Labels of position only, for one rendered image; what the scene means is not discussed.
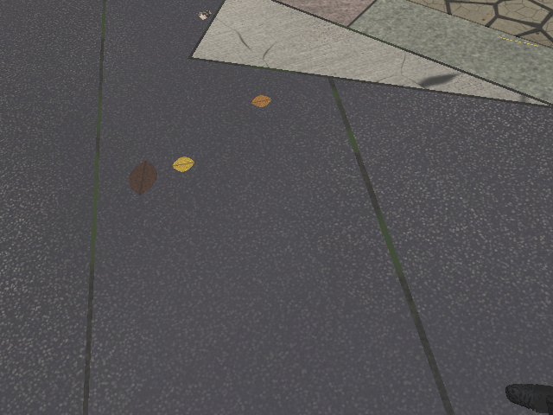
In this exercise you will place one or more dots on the right robot hand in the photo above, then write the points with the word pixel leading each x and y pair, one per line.
pixel 538 397

